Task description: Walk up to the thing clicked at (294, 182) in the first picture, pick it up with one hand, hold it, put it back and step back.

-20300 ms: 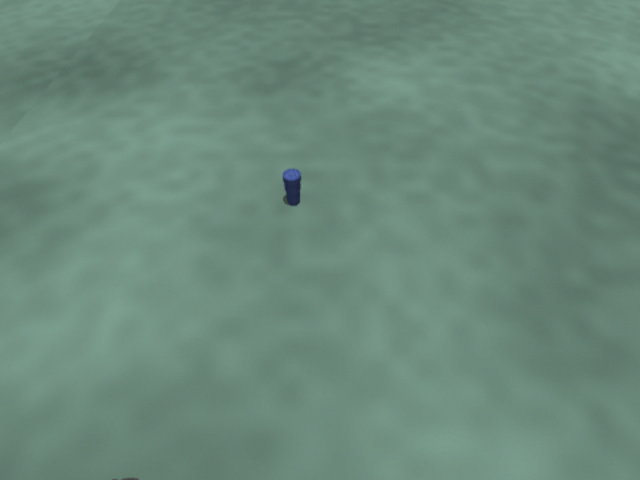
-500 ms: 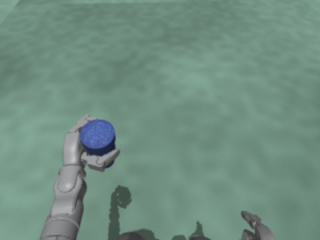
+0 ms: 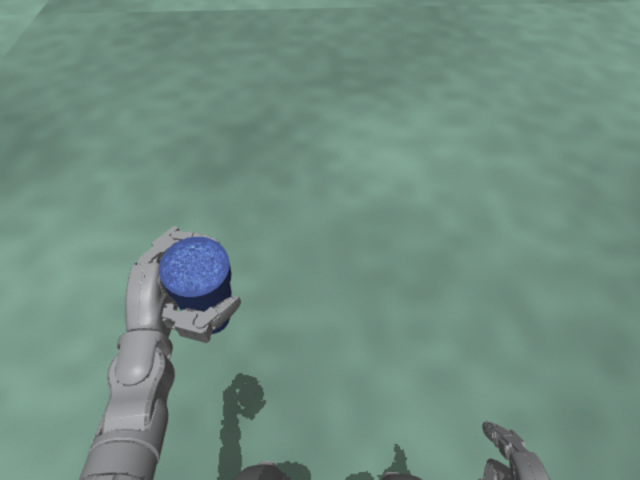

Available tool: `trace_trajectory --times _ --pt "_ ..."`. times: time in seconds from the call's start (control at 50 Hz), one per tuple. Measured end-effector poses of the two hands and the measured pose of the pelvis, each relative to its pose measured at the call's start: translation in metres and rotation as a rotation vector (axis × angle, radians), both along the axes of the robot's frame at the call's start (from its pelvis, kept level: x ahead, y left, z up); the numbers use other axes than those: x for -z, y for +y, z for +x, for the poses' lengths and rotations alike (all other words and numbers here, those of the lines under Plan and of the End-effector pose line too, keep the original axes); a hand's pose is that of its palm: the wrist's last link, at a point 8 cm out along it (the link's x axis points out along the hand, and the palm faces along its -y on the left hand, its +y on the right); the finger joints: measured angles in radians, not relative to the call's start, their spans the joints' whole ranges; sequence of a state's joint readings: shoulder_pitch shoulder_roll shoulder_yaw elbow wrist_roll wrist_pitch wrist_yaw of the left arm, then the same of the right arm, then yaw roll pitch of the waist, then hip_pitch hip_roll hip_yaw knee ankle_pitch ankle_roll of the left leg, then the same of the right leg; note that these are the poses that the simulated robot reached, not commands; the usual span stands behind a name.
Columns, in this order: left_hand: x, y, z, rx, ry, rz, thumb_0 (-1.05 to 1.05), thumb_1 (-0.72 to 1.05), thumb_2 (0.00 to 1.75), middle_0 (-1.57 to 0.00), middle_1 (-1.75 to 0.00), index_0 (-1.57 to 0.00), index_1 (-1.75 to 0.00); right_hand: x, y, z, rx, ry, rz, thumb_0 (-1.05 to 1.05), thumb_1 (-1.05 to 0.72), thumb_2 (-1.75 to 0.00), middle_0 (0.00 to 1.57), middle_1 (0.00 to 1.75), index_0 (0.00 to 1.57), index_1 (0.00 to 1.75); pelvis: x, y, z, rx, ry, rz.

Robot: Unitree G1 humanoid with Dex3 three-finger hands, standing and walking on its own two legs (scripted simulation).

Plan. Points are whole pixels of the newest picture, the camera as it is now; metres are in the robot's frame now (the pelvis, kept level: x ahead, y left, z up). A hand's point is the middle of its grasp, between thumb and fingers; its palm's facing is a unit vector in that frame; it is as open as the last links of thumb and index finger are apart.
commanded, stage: hold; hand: left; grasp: from the side
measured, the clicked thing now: (204, 294) +0.33 +0.17 +0.02
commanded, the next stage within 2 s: crouch in 0.18 s
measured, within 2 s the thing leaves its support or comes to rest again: neither
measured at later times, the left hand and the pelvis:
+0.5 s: hand (203, 289) +0.33 +0.17 +0.03, palm faces +0.12 -0.99 +0.01, open 9.7 cm; pelvis +0.01 +0.00 +0.00, yaw +0 degrees
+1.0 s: hand (224, 342) +0.36 +0.19 -0.21, palm faces +0.13 -0.99 -0.01, open 9.6 cm; pelvis -0.04 +0.00 -0.19, yaw -2 degrees
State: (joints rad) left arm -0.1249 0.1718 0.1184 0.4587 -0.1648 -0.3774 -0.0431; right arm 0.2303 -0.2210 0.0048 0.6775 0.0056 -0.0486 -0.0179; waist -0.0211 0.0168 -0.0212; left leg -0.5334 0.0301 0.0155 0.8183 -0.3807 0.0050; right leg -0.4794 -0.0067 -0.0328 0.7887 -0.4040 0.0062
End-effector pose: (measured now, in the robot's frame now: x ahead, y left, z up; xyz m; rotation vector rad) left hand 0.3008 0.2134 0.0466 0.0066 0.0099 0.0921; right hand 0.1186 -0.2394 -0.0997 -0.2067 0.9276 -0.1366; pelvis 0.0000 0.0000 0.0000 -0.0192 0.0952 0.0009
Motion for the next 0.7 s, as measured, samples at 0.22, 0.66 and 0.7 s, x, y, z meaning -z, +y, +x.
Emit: trace_trajectory --times 0.22,0.66,0.7 --pt "0.001 0.005 0.005 -0.003 0.013 0.018 0.02 -0.35 1.09 -0.77 -1.08 -0.73 -1.08 -0.002 0.000 0.008 -0.002 -0.010 -0.002 0.01 -0.93 -0.91 0.20 0.30 0.20 0.30 0.000 0.000 0.003 -0.001 0.004 -0.001" --pt "0.079 0.010 0.005 -0.033 0.080 -0.008 0.02 -0.34 1.08 -0.76 -1.07 -0.73 -1.08 0.030 -0.008 -0.003 -0.033 0.069 -0.021 0.01 -0.89 -0.91 0.20 0.30 0.20 0.30 0.030 -0.001 -0.007 -0.001 0.132 -0.006" --pt "0.097 0.012 0.006 -0.032 0.075 -0.006 0.02 -0.34 1.08 -0.76 -1.07 -0.73 -1.08 0.042 -0.011 -0.007 -0.041 0.088 -0.029 0.01 -0.89 -0.91 0.20 0.30 0.20 0.30 0.042 -0.001 -0.010 -0.001 0.174 -0.009"
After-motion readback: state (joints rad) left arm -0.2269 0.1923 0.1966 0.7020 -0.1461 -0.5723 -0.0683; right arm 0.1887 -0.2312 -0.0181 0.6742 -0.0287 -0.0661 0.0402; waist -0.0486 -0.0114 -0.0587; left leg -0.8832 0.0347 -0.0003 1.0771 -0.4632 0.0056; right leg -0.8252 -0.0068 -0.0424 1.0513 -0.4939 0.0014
